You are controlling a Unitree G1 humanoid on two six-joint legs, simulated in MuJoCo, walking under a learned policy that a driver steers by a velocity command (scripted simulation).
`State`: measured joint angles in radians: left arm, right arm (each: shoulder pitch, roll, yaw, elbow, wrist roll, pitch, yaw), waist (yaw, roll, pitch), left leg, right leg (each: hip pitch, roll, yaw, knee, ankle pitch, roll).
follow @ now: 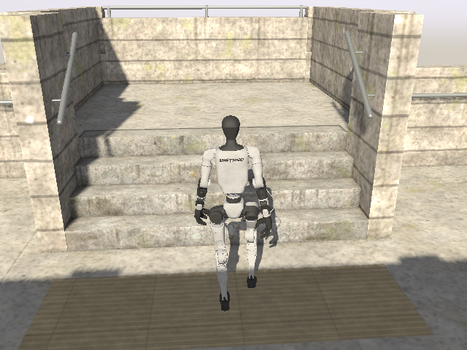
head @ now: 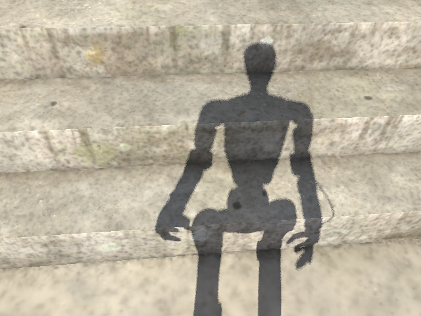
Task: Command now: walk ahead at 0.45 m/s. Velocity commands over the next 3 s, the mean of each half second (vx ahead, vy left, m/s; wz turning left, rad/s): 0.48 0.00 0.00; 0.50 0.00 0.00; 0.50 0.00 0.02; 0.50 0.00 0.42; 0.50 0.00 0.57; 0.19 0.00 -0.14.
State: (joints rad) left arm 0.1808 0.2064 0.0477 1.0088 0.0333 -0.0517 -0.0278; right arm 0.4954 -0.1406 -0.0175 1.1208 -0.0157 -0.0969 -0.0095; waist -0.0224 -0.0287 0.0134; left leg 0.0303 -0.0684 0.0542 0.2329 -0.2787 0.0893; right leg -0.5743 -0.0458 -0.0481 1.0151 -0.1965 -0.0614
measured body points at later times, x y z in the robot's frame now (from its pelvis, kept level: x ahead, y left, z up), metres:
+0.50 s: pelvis +0.28 -0.02 +0.00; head +0.30 -0.03 +0.45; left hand +0.23 +0.22 -0.15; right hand +0.38 -0.26 -0.14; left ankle +0.35 +0.13 -0.68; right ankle +0.25 -0.07 -0.74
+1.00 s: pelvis +0.49 +0.01 +0.00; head +0.50 +0.03 +0.45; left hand +0.60 +0.23 -0.15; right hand +0.41 -0.21 -0.14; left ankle +0.48 +0.08 -0.74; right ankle +0.50 -0.11 -0.55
